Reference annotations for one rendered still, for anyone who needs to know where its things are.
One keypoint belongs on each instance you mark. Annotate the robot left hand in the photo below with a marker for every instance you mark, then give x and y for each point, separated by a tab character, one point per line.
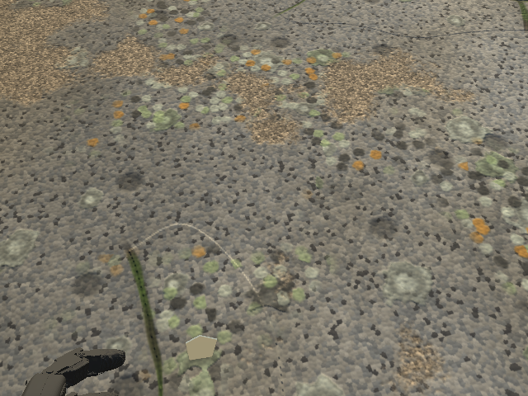
71	368

